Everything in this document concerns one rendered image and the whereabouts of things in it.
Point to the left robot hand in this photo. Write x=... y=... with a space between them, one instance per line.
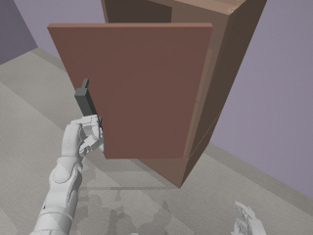
x=74 y=137

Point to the handle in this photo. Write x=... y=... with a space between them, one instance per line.
x=84 y=101

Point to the cupboard door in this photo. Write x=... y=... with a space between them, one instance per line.
x=144 y=80

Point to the right robot hand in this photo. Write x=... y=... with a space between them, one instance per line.
x=253 y=226

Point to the robot left forearm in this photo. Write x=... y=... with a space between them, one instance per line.
x=58 y=210

